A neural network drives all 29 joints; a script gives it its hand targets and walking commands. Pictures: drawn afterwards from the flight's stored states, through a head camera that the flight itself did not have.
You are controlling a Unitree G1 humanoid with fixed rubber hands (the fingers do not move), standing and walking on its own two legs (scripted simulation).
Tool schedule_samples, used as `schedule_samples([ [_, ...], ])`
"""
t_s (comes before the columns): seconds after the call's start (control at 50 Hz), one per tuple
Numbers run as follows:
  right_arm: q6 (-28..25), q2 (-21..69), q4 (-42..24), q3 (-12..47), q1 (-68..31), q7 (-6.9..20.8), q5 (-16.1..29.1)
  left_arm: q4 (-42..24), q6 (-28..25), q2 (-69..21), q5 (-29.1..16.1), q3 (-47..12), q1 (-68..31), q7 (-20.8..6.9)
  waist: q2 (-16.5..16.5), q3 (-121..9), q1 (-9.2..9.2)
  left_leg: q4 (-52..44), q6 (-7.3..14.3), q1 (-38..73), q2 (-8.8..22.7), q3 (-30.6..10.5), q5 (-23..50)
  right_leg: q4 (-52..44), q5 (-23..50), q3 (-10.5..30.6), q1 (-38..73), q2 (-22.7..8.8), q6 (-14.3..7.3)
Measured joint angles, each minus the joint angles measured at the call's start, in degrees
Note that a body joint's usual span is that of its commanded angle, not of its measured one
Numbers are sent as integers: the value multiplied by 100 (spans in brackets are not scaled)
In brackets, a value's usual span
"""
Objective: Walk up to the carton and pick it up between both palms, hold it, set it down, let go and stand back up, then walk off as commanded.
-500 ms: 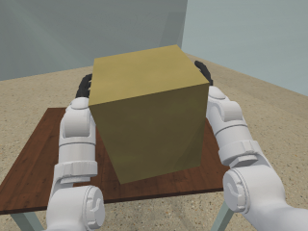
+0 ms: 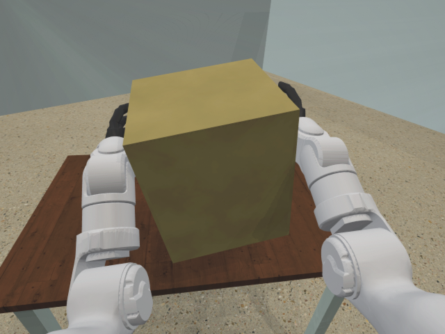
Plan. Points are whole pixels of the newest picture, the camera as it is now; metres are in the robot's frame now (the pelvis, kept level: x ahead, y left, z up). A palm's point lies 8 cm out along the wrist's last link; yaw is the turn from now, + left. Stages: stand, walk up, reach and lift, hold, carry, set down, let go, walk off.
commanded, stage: hold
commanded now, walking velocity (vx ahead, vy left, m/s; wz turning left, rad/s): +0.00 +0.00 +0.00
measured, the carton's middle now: (212, 159) +0.35 +0.01 +0.22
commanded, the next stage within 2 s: none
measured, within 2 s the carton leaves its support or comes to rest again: neither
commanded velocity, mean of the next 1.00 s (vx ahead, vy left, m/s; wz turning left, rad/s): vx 0.00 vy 0.00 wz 0.00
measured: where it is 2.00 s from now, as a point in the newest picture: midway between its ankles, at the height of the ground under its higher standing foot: outside the picture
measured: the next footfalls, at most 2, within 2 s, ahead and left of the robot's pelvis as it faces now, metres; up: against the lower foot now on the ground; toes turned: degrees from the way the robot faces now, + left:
none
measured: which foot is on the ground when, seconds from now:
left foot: down 0.00-1.00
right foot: down 0.00-1.00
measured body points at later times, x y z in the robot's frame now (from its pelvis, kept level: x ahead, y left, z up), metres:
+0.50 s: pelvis +0.00 +0.00 +0.00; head -0.09 +0.03 +0.44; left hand +0.38 +0.17 +0.24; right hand +0.38 -0.13 +0.28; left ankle +0.05 +0.11 -0.75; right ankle +0.00 -0.12 -0.75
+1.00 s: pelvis +0.00 +0.00 +0.00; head -0.09 +0.03 +0.44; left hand +0.38 +0.17 +0.24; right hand +0.38 -0.13 +0.28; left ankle +0.05 +0.11 -0.75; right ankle +0.00 -0.12 -0.75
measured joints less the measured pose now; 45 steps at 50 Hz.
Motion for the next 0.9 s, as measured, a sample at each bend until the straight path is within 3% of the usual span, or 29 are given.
schedule_samples([
  [0.9,208,-52,-94,0,-42,-88,109,0,43,-17,0,-26,0,-22,105,-49,0,13,1,-3,0,-1,0,0,11,0,3,1,0],
])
